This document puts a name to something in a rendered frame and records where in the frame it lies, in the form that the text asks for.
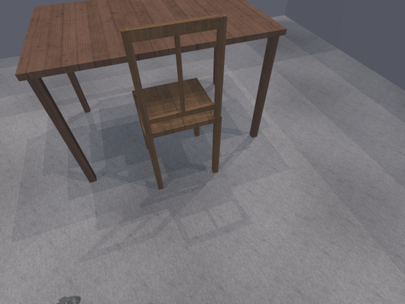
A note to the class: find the chair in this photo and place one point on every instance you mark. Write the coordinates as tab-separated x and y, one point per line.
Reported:
183	105

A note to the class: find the table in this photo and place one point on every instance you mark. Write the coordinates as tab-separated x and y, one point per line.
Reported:
70	37

